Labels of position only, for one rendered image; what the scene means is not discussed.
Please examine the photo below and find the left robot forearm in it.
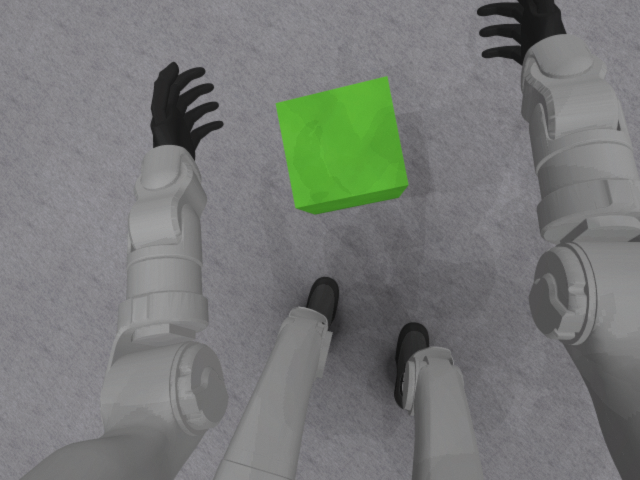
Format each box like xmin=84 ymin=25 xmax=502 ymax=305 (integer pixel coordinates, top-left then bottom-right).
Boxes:
xmin=100 ymin=145 xmax=209 ymax=426

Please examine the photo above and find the carton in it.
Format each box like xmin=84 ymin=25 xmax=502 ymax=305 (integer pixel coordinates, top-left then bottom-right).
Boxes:
xmin=276 ymin=76 xmax=409 ymax=215

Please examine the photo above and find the left robot upper arm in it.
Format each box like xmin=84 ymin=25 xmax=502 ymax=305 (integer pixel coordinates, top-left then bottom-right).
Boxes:
xmin=19 ymin=341 xmax=229 ymax=480

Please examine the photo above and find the robot right hand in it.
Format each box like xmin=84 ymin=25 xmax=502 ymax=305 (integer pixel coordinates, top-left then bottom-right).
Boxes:
xmin=477 ymin=0 xmax=566 ymax=65

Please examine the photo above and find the robot left hand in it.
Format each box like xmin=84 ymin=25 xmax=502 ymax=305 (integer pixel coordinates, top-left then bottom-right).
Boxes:
xmin=150 ymin=62 xmax=224 ymax=161

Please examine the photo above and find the right robot forearm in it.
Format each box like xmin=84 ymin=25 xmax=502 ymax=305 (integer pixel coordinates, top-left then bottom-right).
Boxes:
xmin=521 ymin=34 xmax=640 ymax=245

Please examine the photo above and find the right robot upper arm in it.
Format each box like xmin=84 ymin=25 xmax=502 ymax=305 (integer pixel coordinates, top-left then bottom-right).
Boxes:
xmin=529 ymin=241 xmax=640 ymax=480

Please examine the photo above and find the robot right shin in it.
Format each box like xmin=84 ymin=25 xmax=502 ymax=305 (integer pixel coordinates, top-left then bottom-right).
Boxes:
xmin=402 ymin=347 xmax=464 ymax=393

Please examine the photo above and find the robot left foot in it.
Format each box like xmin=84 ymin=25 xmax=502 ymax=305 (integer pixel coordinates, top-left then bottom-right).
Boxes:
xmin=306 ymin=277 xmax=339 ymax=330

